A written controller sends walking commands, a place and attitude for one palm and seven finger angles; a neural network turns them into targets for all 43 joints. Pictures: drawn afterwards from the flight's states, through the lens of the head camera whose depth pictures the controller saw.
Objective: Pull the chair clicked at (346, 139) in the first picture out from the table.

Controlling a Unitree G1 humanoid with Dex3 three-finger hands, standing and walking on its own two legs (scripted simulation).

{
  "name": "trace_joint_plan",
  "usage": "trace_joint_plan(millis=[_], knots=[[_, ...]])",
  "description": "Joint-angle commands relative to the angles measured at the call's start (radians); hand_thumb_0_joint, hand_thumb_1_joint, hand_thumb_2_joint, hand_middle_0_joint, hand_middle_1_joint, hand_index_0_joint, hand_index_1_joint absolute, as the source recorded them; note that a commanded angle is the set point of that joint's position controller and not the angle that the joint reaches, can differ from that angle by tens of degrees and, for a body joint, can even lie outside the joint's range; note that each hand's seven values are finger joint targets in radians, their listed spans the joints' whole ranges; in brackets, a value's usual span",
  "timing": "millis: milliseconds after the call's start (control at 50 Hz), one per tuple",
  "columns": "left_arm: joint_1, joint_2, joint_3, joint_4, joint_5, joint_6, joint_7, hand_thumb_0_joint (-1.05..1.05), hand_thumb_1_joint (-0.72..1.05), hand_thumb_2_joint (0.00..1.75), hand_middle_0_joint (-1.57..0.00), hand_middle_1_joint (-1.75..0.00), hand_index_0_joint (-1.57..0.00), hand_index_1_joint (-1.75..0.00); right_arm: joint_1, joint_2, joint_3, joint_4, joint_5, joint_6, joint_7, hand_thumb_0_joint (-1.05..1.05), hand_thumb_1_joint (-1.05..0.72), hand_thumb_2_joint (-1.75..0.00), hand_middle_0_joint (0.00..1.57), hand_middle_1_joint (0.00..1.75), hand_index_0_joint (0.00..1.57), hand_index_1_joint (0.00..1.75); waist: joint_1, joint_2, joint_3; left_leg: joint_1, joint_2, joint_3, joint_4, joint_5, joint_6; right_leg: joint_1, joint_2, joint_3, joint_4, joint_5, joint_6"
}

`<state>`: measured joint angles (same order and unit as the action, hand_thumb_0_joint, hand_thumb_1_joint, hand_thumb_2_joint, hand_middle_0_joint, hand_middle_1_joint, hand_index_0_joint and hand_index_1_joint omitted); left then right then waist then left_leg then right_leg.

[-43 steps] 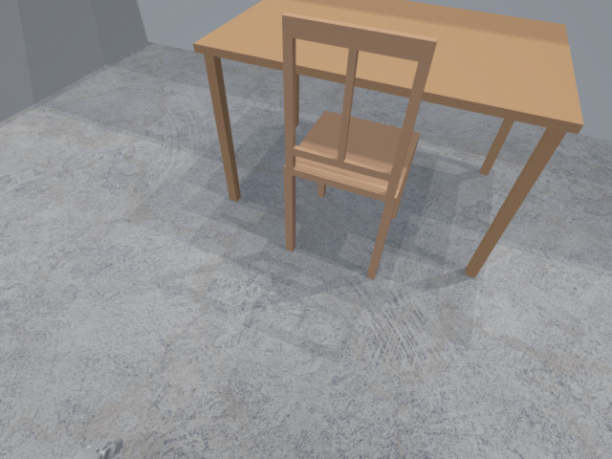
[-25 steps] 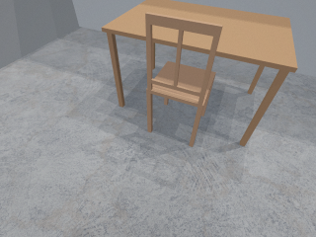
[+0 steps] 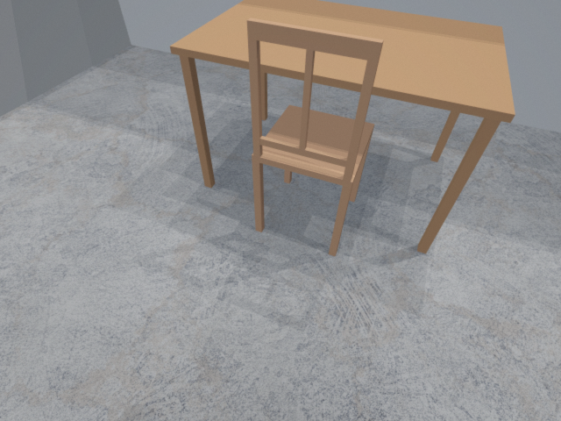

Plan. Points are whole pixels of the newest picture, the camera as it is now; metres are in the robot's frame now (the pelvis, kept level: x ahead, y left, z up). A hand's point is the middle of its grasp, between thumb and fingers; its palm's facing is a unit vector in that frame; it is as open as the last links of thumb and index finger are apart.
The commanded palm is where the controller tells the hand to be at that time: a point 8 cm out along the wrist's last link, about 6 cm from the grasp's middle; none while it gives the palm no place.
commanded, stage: look at it before walking up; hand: left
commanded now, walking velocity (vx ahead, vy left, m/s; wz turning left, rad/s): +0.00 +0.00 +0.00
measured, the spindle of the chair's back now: (306, 103) +1.02 -0.03 -0.07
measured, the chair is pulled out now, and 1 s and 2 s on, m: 0.00 0.00 0.00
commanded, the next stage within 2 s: walk to a spot facing it in 0.58 s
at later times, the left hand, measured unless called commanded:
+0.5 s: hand out of the picture +0.08 +0.25 -0.16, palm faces -0.04 -0.94 -0.33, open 7.4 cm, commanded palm none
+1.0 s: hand out of the picture +0.03 +0.23 -0.20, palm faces +0.09 -0.98 -0.18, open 7.4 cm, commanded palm none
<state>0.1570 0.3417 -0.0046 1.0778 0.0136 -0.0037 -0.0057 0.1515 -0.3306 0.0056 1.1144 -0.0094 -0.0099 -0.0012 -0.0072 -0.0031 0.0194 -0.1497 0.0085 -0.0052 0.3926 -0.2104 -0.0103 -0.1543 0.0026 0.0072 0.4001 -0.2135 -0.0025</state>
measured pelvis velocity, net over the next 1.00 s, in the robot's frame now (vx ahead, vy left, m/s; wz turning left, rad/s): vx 0.07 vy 0.04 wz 0.07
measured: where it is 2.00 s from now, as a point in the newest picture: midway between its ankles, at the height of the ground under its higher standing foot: (262, 416)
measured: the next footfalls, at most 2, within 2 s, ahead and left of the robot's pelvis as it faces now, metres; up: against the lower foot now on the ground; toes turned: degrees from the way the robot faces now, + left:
right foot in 1.44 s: +0.37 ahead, -0.05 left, +0.00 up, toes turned -7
left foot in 1.88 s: +0.35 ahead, +0.17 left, +0.00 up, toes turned -9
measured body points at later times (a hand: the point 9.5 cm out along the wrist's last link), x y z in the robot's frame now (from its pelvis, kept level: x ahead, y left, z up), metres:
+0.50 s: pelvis +0.01 +0.00 +0.00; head +0.01 +0.00 +0.45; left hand +0.08 +0.30 -0.13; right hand +0.08 -0.29 -0.13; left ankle +0.00 +0.13 -0.74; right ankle +0.00 -0.12 -0.74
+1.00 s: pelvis +0.07 +0.04 -0.02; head +0.06 +0.06 +0.43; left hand +0.03 +0.28 -0.18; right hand +0.08 -0.22 -0.15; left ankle +0.05 +0.12 -0.75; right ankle +0.00 -0.11 -0.74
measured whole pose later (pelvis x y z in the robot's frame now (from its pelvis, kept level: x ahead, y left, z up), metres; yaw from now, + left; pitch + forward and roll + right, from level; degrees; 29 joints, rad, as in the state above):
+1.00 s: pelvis +0.07 +0.04 -0.02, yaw +4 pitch -1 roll -1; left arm 0.35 0.24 0.02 1.09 0.02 0.00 -0.01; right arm 0.32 -0.22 -0.01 1.10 -0.02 -0.02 0.01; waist 0.00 -0.04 -0.01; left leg -0.24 0.01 0.07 0.59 -0.33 0.03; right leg -0.13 -0.05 -0.05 0.57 -0.40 0.01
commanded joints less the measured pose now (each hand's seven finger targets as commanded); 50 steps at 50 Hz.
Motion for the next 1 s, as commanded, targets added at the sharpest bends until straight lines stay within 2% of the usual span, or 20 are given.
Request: trace_joint_plan(millis=[0, 220, 340, 460, 520, 660, 680, 700, 740, 760, 800, 820, 840, 860, 880, 900, 920, 940, 960, 980], knots=[[-0.045, 0.202, 0.039, -0.059, -0.004, -0.024, 0.017, 0.00, 0.90, 0.90, -0.20, -0.30, -0.20, -0.30, -0.058, -0.204, -0.039, -0.063, -0.001, -0.025, -0.012, 0.00, -0.90, -0.90, 0.20, 0.30, 0.20, 0.30, 0.007, 0.003, -0.025, -0.011, 0.101, -0.094, -0.076, 0.078, 0.036, -0.019, -0.121, 0.120, -0.084, 0.053, -0.034], [-0.047, 0.200, 0.041, -0.060, -0.002, -0.024, 0.016, 0.00, 0.90, 0.90, -0.20, -0.30, -0.20, -0.30, -0.058, -0.203, -0.040, -0.066, 0.001, -0.027, -0.012, 0.00, -0.90, -0.90, 0.20, 0.30, 0.20, 0.30, 0.009, 0.004, -0.033, -0.004, 0.106, -0.097, -0.081, 0.097, 0.038, -0.013, -0.117, 0.114, -0.081, 0.077, -0.031], [-0.042, 0.199, 0.042, -0.058, -0.002, -0.025, 0.017, 0.00, 0.90, 0.90, -0.20, -0.30, -0.20, -0.30, -0.064, -0.206, -0.041, -0.067, 0.002, -0.030, -0.014, 0.00, -0.90, -0.90, 0.20, 0.30, 0.20, 0.30, 0.009, 0.007, -0.065, 0.023, 0.111, -0.092, -0.078, 0.141, 0.038, 0.006, -0.119, 0.108, -0.070, 0.135, -0.029], [-0.037, 0.201, 0.041, -0.053, -0.003, -0.026, 0.017, 0.00, 0.90, 0.90, -0.20, -0.30, -0.20, -0.30, -0.065, -0.208, -0.040, -0.064, 0.002, -0.030, -0.015, 0.00, -0.90, -0.90, 0.20, 0.30, 0.20, 0.30, 0.008, 0.016, -0.061, 0.030, 0.112, -0.089, -0.081, 0.158, 0.037, 0.011, -0.120, 0.109, -0.071, 0.160, -0.029], [-0.034, 0.203, 0.042, -0.055, -0.003, -0.028, 0.018, 0.00, 0.90, 0.90, -0.20, -0.30, -0.20, -0.30, -0.066, -0.207, -0.040, -0.066, 0.004, -0.030, -0.015, 0.00, -0.90, -0.90, 0.20, 0.30, 0.20, 0.30, 0.010, 0.000, -0.073, 0.038, 0.114, -0.090, -0.076, 0.186, 0.037, 0.027, -0.121, 0.106, -0.068, 0.191, -0.030], [-0.034, 0.204, 0.041, -0.050, -0.003, -0.028, 0.018, 0.00, 0.90, 0.90, -0.20, -0.30, -0.20, -0.30, -0.075, -0.209, -0.038, -0.063, 0.003, -0.028, -0.016, 0.00, -0.90, -0.90, 0.20, 0.30, 0.20, 0.30, 0.010, 0.010, -0.053, 0.041, 0.112, -0.086, -0.083, 0.178, 0.034, 0.019, -0.124, 0.106, -0.078, 0.192, -0.029], [0.001, 0.132, 0.028, -0.033, -0.005, -0.019, 0.020, 0.00, 0.90, 0.90, -0.20, -0.30, -0.20, -0.30, -0.045, -0.135, -0.021, -0.047, -0.001, -0.020, -0.012, 0.00, -0.90, -0.90, 0.20, 0.30, 0.20, 0.30, 0.010, 0.002, -0.067, 0.035, 0.107, -0.077, -0.072, 0.134, 0.027, 0.031, -0.125, 0.096, -0.079, 0.136, -0.017], [0.038, 0.085, 0.018, -0.020, -0.002, -0.008, 0.021, 0.00, 0.90, 0.90, -0.20, -0.30, -0.20, -0.30, -0.009, -0.083, -0.010, -0.037, -0.005, -0.009, -0.009, 0.00, -0.90, -0.90, 0.20, 0.30, 0.20, 0.30, 0.012, -0.011, -0.055, 0.016, 0.093, -0.064, -0.052, 0.036, 0.021, 0.023, -0.121, 0.096, -0.076, 0.008, -0.012], [0.081, 0.095, 0.025, -0.015, 0.006, 0.003, 0.015, 0.00, 0.90, 0.90, -0.20, -0.30, -0.20, -0.30, 0.020, -0.070, -0.011, -0.037, -0.011, 0.001, -0.003, 0.00, -0.90, -0.90, 0.20, 0.30, 0.20, 0.30, 0.024, -0.049, 0.012, -0.087, 0.054, -0.051, -0.009, -0.186, 0.030, 0.000, -0.129, 0.138, -0.113, -0.274, -0.027], [0.099, 0.111, 0.032, -0.016, 0.007, 0.006, 0.012, 0.00, 0.90, 0.90, -0.20, -0.30, -0.20, -0.30, 0.025, -0.063, -0.012, -0.043, -0.014, 0.004, -0.001, 0.00, -0.90, -0.90, 0.20, 0.30, 0.20, 0.30, 0.031, -0.078, 0.048, -0.156, 0.028, -0.035, 0.033, -0.245, 0.027, 0.003, -0.151, 0.173, -0.140, -0.368, -0.046], [0.156, 0.142, 0.053, -0.024, 0.009, 0.004, 0.012, 0.00, 0.90, 0.90, -0.20, -0.30, -0.20, -0.30, 0.022, -0.048, -0.016, -0.068, -0.015, 0.004, 0.001, 0.00, -0.90, -0.90, 0.20, 0.30, 0.20, 0.30, 0.052, -0.177, 0.078, -0.272, 0.001, 0.028, 0.197, -0.257, 0.021, 0.031, -0.248, 0.289, -0.219, -0.493, -0.107], [0.179, 0.152, 0.060, -0.026, 0.010, -0.001, 0.015, 0.00, 0.90, 0.90, -0.20, -0.30, -0.20, -0.30, 0.017, -0.050, -0.024, -0.085, -0.016, 0.003, 0.002, 0.00, -0.90, -0.90, 0.20, 0.30, 0.20, 0.30, 0.058, -0.188, 0.091, -0.315, 0.013, 0.035, 0.277, -0.275, 0.022, 0.040, -0.295, 0.329, -0.245, -0.511, -0.142], [0.181, 0.144, 0.065, -0.031, 0.011, -0.010, 0.016, 0.00, 0.90, 0.90, -0.20, -0.30, -0.20, -0.30, 0.012, -0.049, -0.028, -0.098, -0.015, -0.003, 0.005, 0.00, -0.90, -0.90, 0.20, 0.30, 0.20, 0.30, 0.053, -0.165, 0.115, -0.344, 0.035, 0.026, 0.324, -0.273, 0.024, 0.033, -0.325, 0.344, -0.247, -0.466, -0.172], [0.179, 0.138, 0.069, -0.036, 0.012, -0.019, 0.016, 0.00, 0.90, 0.90, -0.20, -0.30, -0.20, -0.30, 0.022, -0.036, -0.031, -0.106, -0.012, -0.011, 0.007, 0.00, -0.90, -0.90, 0.20, 0.30, 0.20, 0.30, 0.043, -0.138, 0.120, -0.348, 0.048, 0.025, 0.327, -0.268, 0.027, 0.033, -0.332, 0.320, -0.231, -0.395, -0.183], [0.165, 0.128, 0.070, -0.043, 0.013, -0.025, 0.016, 0.00, 0.90, 0.90, -0.20, -0.30, -0.20, -0.30, 0.053, -0.021, -0.033, -0.103, -0.009, -0.017, 0.010, 0.00, -0.90, -0.90, 0.20, 0.30, 0.20, 0.30, 0.022, -0.112, 0.114, -0.306, 0.056, 0.032, 0.281, -0.251, 0.030, 0.015, -0.326, 0.268, -0.195, -0.317, -0.182], [0.148, 0.114, 0.070, -0.048, 0.011, -0.027, 0.014, 0.00, 0.90, 0.90, -0.20, -0.30, -0.20, -0.30, 0.098, 0.000, -0.031, -0.092, -0.007, -0.023, 0.012, 0.00, -0.90, -0.90, 0.20, 0.30, 0.20, 0.30, 0.000, -0.087, 0.104, -0.207, 0.047, 0.056, 0.194, -0.209, 0.030, -0.035, -0.296, 0.195, -0.146, -0.256, -0.164], [0.119, 0.097, 0.067, -0.055, 0.009, -0.026, 0.013, 0.00, 0.90, 0.90, -0.20, -0.30, -0.20, -0.30, 0.181, 0.015, -0.032, -0.065, -0.005, -0.029, 0.012, 0.00, -0.90, -0.90, 0.20, 0.30, 0.20, 0.30, -0.038, -0.055, 0.089, -0.056, 0.032, 0.066, 0.092, -0.147, 0.034, -0.128, -0.249, 0.114, -0.070, -0.259, -0.128], [0.116, 0.045, 0.060, -0.063, 0.005, -0.021, 0.011, 0.00, 0.90, 0.90, -0.20, -0.30, -0.20, -0.30, 0.286, -0.004, -0.039, -0.032, -0.006, -0.037, 0.006, 0.00, -0.90, -0.90, 0.20, 0.30, 0.20, 0.30, -0.067, 0.062, 0.070, 0.070, 0.051, -0.023, -0.017, -0.160, 0.051, -0.215, -0.154, 0.018, 0.099, -0.234, -0.081], [0.112, -0.025, 0.048, -0.084, -0.004, -0.019, 0.003, 0.00, 0.90, 0.90, -0.20, -0.30, -0.20, -0.30, 0.406, -0.100, -0.069, 0.002, -0.019, -0.045, -0.008, 0.00, -0.90, -0.90, 0.20, 0.30, 0.20, 0.30, -0.105, 0.316, 0.056, 0.177, 0.261, -0.354, -0.165, -0.258, 0.128, -0.397, -0.019, -0.119, 0.424, -0.273, -0.012], [0.062, -0.038, 0.041, -0.122, 0.004, -0.032, 0.006, 0.00, 0.90, 0.90, -0.20, -0.30, -0.20, -0.30, 0.471, -0.112, -0.071, 0.010, -0.016, -0.044, -0.023, 0.00, -0.90, -0.90, 0.20, 0.30, 0.20, 0.30, -0.104, 0.290, 0.077, 0.219, 0.359, -0.510, -0.236, -0.144, 0.194, -0.538, -0.001, -0.068, 0.598, -0.359, -0.010]])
